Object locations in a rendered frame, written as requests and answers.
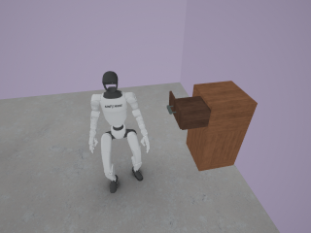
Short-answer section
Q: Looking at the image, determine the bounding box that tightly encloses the drawer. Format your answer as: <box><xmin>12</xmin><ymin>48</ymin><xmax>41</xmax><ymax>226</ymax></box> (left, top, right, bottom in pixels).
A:
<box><xmin>169</xmin><ymin>90</ymin><xmax>211</xmax><ymax>130</ymax></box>

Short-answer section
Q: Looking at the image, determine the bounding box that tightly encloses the robot foot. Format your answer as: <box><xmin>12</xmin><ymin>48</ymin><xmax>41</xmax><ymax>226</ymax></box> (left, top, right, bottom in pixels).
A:
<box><xmin>110</xmin><ymin>175</ymin><xmax>119</xmax><ymax>193</ymax></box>
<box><xmin>132</xmin><ymin>167</ymin><xmax>144</xmax><ymax>182</ymax></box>

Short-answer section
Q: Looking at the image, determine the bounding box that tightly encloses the cabinet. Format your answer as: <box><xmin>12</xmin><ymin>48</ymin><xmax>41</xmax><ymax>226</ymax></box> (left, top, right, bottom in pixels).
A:
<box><xmin>186</xmin><ymin>81</ymin><xmax>258</xmax><ymax>172</ymax></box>

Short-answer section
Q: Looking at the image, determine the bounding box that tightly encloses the handle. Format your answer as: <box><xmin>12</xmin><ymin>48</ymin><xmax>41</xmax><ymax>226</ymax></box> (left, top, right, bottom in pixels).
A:
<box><xmin>166</xmin><ymin>105</ymin><xmax>177</xmax><ymax>115</ymax></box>

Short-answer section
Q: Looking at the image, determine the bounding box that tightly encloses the robot right forearm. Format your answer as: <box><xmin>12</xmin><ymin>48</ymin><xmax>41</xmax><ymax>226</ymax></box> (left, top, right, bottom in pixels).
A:
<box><xmin>89</xmin><ymin>112</ymin><xmax>99</xmax><ymax>137</ymax></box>

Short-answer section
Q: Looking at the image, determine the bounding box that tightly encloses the robot right upper arm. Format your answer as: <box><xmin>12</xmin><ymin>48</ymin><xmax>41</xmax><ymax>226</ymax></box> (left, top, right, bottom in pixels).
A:
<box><xmin>90</xmin><ymin>94</ymin><xmax>101</xmax><ymax>118</ymax></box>

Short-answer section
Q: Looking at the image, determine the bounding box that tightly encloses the right robot foot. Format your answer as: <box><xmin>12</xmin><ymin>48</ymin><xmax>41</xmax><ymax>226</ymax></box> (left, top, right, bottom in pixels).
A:
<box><xmin>110</xmin><ymin>175</ymin><xmax>119</xmax><ymax>193</ymax></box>

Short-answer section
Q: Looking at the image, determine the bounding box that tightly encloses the left robot hand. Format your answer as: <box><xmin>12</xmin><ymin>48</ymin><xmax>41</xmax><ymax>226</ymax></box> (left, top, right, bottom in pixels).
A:
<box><xmin>141</xmin><ymin>135</ymin><xmax>150</xmax><ymax>153</ymax></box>

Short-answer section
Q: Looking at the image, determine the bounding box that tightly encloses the right robot hand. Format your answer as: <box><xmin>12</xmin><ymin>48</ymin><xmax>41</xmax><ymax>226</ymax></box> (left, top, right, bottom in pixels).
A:
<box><xmin>88</xmin><ymin>136</ymin><xmax>98</xmax><ymax>153</ymax></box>

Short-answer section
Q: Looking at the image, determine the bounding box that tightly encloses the left robot foot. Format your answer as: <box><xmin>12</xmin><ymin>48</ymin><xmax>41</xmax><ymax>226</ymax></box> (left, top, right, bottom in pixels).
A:
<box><xmin>132</xmin><ymin>167</ymin><xmax>144</xmax><ymax>182</ymax></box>

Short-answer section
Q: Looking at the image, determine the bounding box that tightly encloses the robot left forearm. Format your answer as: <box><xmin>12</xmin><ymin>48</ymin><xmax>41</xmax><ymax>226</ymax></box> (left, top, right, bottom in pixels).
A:
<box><xmin>136</xmin><ymin>109</ymin><xmax>148</xmax><ymax>136</ymax></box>

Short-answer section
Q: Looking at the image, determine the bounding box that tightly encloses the robot left upper arm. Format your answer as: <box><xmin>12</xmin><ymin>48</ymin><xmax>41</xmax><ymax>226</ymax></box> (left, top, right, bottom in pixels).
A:
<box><xmin>124</xmin><ymin>92</ymin><xmax>141</xmax><ymax>117</ymax></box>

